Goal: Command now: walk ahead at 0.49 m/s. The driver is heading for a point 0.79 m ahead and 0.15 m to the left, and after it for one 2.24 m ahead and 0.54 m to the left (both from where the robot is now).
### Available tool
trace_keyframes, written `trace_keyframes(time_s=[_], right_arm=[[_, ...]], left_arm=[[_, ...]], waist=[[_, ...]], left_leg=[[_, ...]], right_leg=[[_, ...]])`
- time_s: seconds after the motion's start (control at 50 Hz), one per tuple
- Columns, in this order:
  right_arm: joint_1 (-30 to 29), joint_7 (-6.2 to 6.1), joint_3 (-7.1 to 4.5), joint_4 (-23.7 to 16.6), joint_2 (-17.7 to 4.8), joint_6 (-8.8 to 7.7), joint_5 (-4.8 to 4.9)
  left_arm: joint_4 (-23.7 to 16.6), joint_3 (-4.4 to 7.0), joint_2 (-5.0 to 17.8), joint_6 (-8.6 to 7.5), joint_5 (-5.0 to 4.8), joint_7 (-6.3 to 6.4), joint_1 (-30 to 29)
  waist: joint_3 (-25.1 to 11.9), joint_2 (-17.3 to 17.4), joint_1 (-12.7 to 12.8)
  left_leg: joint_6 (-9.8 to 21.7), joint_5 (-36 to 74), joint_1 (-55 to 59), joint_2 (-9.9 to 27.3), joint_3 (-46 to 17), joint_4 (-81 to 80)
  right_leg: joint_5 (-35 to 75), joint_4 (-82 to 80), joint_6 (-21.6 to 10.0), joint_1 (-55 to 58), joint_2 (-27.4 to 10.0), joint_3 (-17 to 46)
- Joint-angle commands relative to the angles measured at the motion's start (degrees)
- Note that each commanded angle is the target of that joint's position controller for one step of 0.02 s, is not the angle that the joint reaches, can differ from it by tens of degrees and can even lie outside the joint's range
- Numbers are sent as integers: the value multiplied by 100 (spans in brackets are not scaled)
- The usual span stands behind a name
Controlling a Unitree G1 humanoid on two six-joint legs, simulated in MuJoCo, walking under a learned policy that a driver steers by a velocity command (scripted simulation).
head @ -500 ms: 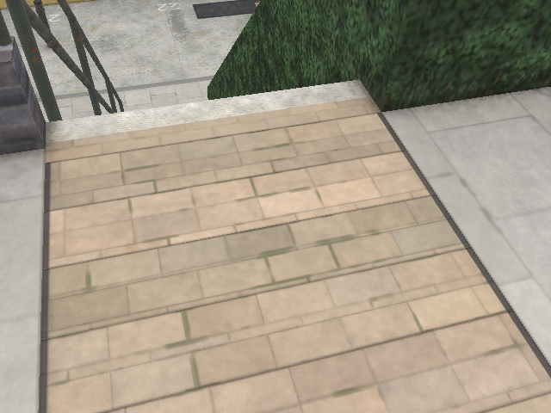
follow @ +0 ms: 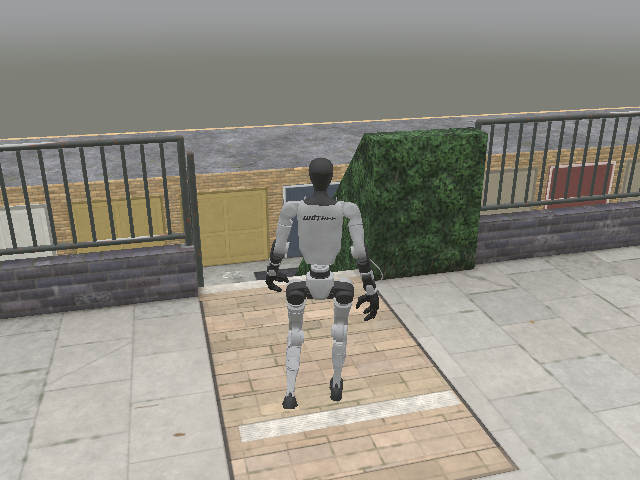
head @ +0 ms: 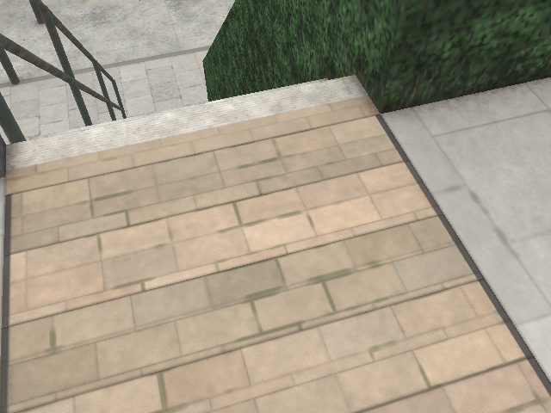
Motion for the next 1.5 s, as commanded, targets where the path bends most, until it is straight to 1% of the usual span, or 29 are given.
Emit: trace_keyframes(time_s=[0.02, 0.1, 0.26, 0.32, 0.38, 0.4, 0.42, 0.44, 0.46, 0.48, 0.52, 0.58, 0.66, 0.72, 0.76, 0.82, 0.98, 1.08, 1.14, 1.18, 1.22, 1.26, 1.32, 1.36, 1.38, 1.4, 1.42, 1.44, 1.5], right_arm=[[-128, -98, -206, -457, -562, -77, -31], [-259, -146, -245, -580, -365, 134, -82], [-1959, 1, -170, -1078, -233, 62, -169], [-2181, 79, -156, -1187, -338, 66, -155], [-1539, 96, -268, -1024, -674, 9, -224], [-1015, 64, -372, -835, -979, -23, -272], [-492, 34, -431, -751, -1378, -23, -383], [-293, 45, -348, -669, -1183, 58, -324], [-258, 91, -262, -691, -849, 118, -217], [-753, 88, -226, -775, -799, 140, -172], [-1603, 42, -130, -927, -591, 166, -250], [-1901, -2, -124, -885, -562, 221, -384], [-1824, -84, -124, -774, -622, 285, -270], [-1670, -115, -71, -622, -481, 374, -175], [-1341, -140, -109, -567, -481, 423, -186], [-1314, -206, -100, -484, -405, 453, -227], [-1278, -155, -109, -253, -383, 458, -199], [-1665, -184, -217, -591, -646, 545, -95], [-1665, -188, -237, -761, -512, 626, -113], [-1738, -121, -227, -941, -409, 640, -116], [-2100, -20, -269, -1209, -535, 594, -22], [-2198, 54, -260, -1247, -499, 531, 24], [-1623, 155, -276, -1004, -401, 488, -2], [-621, 151, -484, -654, -661, 519, -9], [29, 113, -665, -561, -1042, 508, 30], [350, 81, -755, -693, -1860, 380, -11], [429, 144, -586, -696, -1472, 221, -102], [128, 147, -506, -770, -1244, 110, -110], [-911, 106, -341, -1173, -835, 74, -107]], left_arm=[[-58, 64, 412, -70, 71, -36, 405], [197, 91, 588, -108, 102, 30, 746], [460, 101, 832, 13, 59, 247, 1515], [602, 103, 850, 112, 20, 273, 1672], [607, 136, 922, 186, -31, 317, 1376], [600, 107, 826, 190, 17, 316, 1512], [570, -9, 478, 146, 166, 293, 1982], [812, -189, -48, 132, 90, 258, 2734], [881, -59, 468, 174, -17, 247, 2547], [718, 13, 687, 239, -98, 273, 1992], [618, 62, 622, 429, -20, 404, 1465], [715, 28, 307, 588, 37, 511, 1651], [800, 25, 314, 663, 78, 518, 1546], [837, 24, 347, 685, 215, 458, 1455], [841, 104, 828, 657, 141, 472, 1283], [886, 42, 468, 482, 133, 450, 994], [1041, 10, 385, 375, 74, 439, 1283], [880, 173, 710, 485, 49, 626, 1407], [817, 275, 820, 539, 59, 720, 1737], [640, 350, 1003, 450, -7, 737, 1584], [480, 367, 1031, 239, 18, 716, 1411], [371, 397, 1069, 159, -79, 652, 1054], [358, 475, 1248, 203, -59, 455, 794], [336, 432, 1143, 202, -43, 359, 770], [224, 337, 864, 164, 16, 327, 587], [-316, 156, 262, 17, 131, 321, 236], [-431, 190, 546, -167, -127, 275, -121], [-477, 201, 673, -274, -272, 218, -172], [-216, 320, 989, -291, 32, 264, 224]], waist=[[-513, -381, 149], [-173, -473, -30], [71, -349, 404], [-51, -464, 445], [-465, -509, 1], [-841, -232, -130], [-1682, 534, -1], [-2502, 1616, 97], [-2580, 1005, -53], [-1863, 683, 11], [-1065, 288, 250], [-846, 675, 485], [-935, 629, 458], [-497, 444, 505], [8, -389, 116], [39, -767, 58], [-321, -204, 212], [-374, -116, 361], [-467, -484, 476], [-284, -1251, 528], [230, -825, 535], [348, -658, 459], [111, -718, 180], [-302, -456, -273], [-490, 391, -644], [-763, 2247, -514], [-886, 1091, -595], [-433, 778, -389], [-147, 163, 188]], left_leg=[[115, 746, -1742, 660, -200, 346], [-11, 1216, -1692, 765, -82, -442], [-174, 3067, -1549, 323, 318, -3187], [-80, 2851, -1356, 182, 238, -3617], [180, 2747, -432, -35, 275, -4235], [311, 4101, 456, 60, 246, -4405], [779, 6503, 2308, 1112, -695, -3785], [1737, 6952, 3462, 2240, -2040, -3910], [1663, 5562, 3016, 2025, -2250, -4257], [1417, 4542, 2306, 1810, -1848, -4514], [1112, 3057, 821, 1453, -1323, -5036], [978, 2362, -270, 998, -662, -5413], [936, 884, -389, 942, -598, -5549], [405, -779, -821, 649, -489, -5584], [41, -463, -536, 122, -2, -5255], [24, 693, 556, 3, 237, -4616], [92, 1936, 662, 35, 282, -4350], [266, 2498, -71, -56, 144, -3835], [189, 1758, -755, -270, 256, -3166], [108, -522, -1611, -254, 521, -1811], [150, -1024, -2600, 315, -73, -943], [158, -679, -2440, 483, 30, -1660], [98, 347, -278, -86, 1038, -2768], [205, 767, 1412, -706, 1514, -3261], [585, 519, 2287, -220, 405, -3829], [1731, -34, 2985, 1514, -3585, -5286], [2124, -688, 2987, 1976, -4612, -5865], [1942, -601, 2846, 1940, -4154, -5745], [1267, 956, 1516, 1177, -2233, -5656]], right_leg=[[143, -1919, -921, 1547, -1546, 1916], [407, -2374, -1040, 877, -1357, 1320], [2017, -2091, -709, 1276, -1093, 504], [2401, -1564, -626, 1808, -1271, 575], [2863, -628, -340, 2176, -1237, 677], [2722, 177, -136, 2037, -854, 510], [731, 1619, 142, 840, -408, 320], [-2892, 3187, 453, -335, 127, 374], [-3237, 3747, 488, -452, -36, 940], [-2960, 3873, 501, -794, -230, 862], [-2285, 3347, 571, -550, -602, 775], [-1836, 2147, 589, 467, -568, 542], [-878, 858, 512, 1133, -482, 398], [-262, -161, 272, 1592, -484, 371], [-1440, -620, -3, 722, -721, 660], [-1800, -1123, 213, -77, -674, 727], [-273, -686, 250, 729, -549, 546], [2, -262, 135, 1141, -602, 392], [-287, -524, -206, 1483, -1189, 894], [-1584, -1240, -879, 1699, -2421, 2172], [-2036, -1631, -1060, 1886, -2899, 2700], [-1859, -1666, -636, 1959, -2548, 1934], [-1336, -1273, -248, 888, -1766, 422], [-410, 25, -18, 253, -1440, -224], [-15, 1907, 340, -509, -1136, -702], [-2568, 4083, 701, -2371, -160, -336], [-2530, 4863, 519, -3022, -212, 765], [-2023, 4911, 296, -3459, -476, 856], [-724, 3567, 183, -2292, -942, 886]])
Keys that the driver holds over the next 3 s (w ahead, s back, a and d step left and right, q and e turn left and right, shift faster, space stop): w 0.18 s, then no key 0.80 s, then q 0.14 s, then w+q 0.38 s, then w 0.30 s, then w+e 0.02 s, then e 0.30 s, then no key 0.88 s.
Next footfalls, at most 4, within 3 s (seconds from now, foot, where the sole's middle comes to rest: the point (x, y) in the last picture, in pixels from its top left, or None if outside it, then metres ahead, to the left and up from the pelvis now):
0.40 left None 0.39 0.14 -0.76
0.74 right None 0.32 -0.10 -0.77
1.38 left None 0.40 0.19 -0.76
1.88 right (243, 281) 0.81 0.10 -0.76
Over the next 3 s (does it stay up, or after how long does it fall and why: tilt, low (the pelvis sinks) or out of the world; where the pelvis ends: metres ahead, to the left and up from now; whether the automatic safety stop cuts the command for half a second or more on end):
stays up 0.79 0.19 0.01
